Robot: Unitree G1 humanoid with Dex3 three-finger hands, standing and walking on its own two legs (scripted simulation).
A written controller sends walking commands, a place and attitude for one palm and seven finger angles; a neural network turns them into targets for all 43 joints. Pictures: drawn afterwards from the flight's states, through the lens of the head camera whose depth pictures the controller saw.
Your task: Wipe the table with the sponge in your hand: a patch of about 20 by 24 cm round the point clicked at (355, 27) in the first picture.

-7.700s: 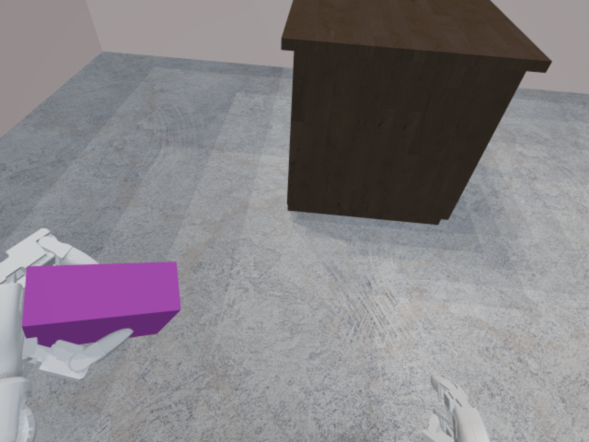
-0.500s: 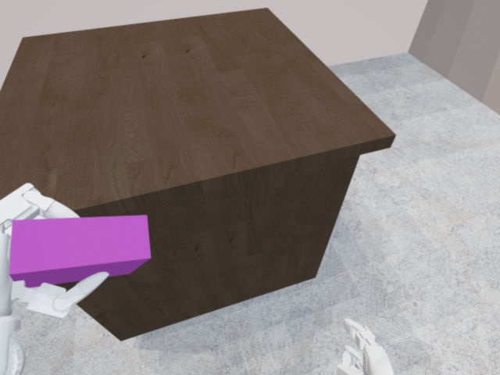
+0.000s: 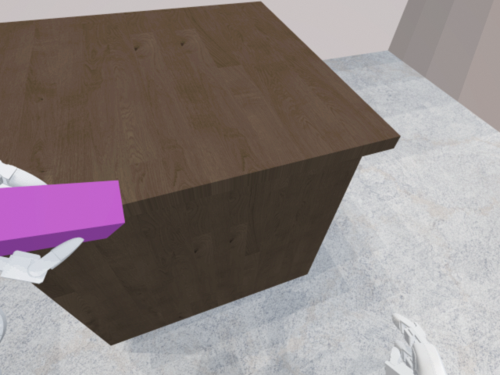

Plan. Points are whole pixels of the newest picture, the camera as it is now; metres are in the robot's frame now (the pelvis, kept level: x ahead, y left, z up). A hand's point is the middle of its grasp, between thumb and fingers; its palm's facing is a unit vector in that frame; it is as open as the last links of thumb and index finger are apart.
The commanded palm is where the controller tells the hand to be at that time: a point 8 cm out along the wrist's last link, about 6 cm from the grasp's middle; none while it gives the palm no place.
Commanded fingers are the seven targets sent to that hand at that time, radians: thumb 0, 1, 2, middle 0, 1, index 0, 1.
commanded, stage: come to a stop and stand still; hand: left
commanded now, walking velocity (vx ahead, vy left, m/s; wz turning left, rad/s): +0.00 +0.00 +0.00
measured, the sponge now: (75, 216) +0.26 +0.24 +0.17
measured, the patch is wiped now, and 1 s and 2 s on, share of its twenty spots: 0.00 0.00 0.00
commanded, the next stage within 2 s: look again from close up in 0.70 s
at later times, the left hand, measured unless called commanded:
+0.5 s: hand (3, 250) +0.21 +0.30 +0.16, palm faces +0.42 -0.86 -0.30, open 9.5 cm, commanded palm +0.16 +0.33 +0.18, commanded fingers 0.00 0.10 1.30 -1.20 -1.60 -1.20 -1.60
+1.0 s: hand (26, 253) +0.21 +0.27 +0.16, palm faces +0.39 -0.85 -0.35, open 9.5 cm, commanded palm +0.16 +0.31 +0.18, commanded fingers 0.00 0.10 1.30 -1.20 -1.60 -1.20 -1.60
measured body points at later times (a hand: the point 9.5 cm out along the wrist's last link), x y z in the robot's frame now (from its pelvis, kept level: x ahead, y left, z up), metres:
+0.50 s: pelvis +0.00 +0.05 +0.01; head +0.00 +0.07 +0.46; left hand +0.19 +0.35 +0.17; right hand +0.18 -0.15 -0.06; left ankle +0.00 +0.09 -0.73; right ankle +0.02 -0.09 -0.73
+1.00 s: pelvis +0.00 +0.03 +0.01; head +0.00 +0.04 +0.46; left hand +0.18 +0.32 +0.18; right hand +0.17 -0.20 -0.06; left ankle +0.00 +0.09 -0.73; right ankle +0.02 -0.09 -0.73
